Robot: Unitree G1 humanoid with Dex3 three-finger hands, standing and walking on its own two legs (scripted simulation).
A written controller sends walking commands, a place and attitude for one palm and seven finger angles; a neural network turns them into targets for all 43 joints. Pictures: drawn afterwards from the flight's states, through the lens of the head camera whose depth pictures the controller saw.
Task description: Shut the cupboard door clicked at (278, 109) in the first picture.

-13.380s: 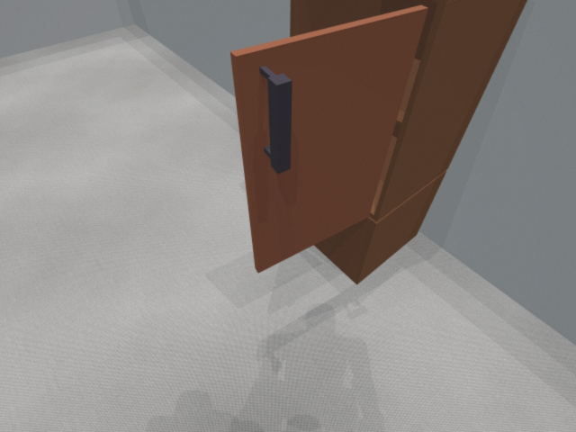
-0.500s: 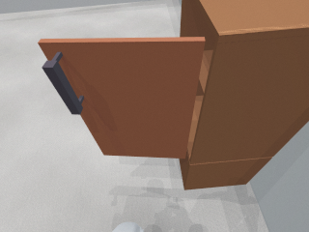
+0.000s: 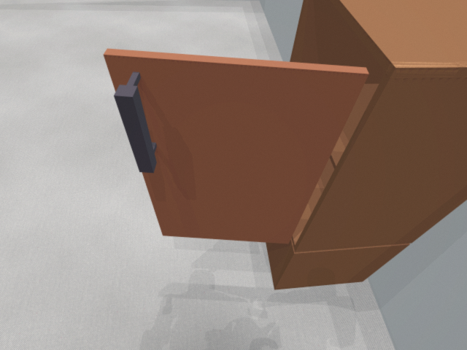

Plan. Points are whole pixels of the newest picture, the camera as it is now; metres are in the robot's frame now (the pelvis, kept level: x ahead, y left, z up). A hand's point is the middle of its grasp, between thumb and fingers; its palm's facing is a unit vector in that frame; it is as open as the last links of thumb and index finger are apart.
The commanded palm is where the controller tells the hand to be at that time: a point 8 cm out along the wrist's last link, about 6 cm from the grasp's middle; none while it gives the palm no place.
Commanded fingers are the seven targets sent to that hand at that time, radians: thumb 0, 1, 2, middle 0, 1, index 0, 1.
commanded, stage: come to a stop and stand still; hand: left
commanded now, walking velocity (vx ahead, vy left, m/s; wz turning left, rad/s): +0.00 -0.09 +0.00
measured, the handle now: (142, 125) +0.44 +0.19 +0.14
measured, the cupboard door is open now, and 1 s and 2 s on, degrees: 82 82 82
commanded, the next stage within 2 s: look again from close up in 0.60 s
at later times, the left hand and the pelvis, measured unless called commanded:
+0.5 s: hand out of the picture -0.01 +0.12 -0.18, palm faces +0.04 -0.99 -0.16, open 7.3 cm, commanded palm none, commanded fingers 0.00 0.90 0.90 -0.20 -0.30 -0.20 -0.30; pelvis -0.01 -0.04 +0.00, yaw +0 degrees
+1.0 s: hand out of the picture -0.02 +0.16 -0.18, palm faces +0.00 -0.98 -0.18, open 7.4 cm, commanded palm none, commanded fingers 0.00 0.90 0.90 -0.20 -0.30 -0.20 -0.30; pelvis -0.02 +0.00 +0.00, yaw -1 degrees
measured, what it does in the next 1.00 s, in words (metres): steps on the spot: right foot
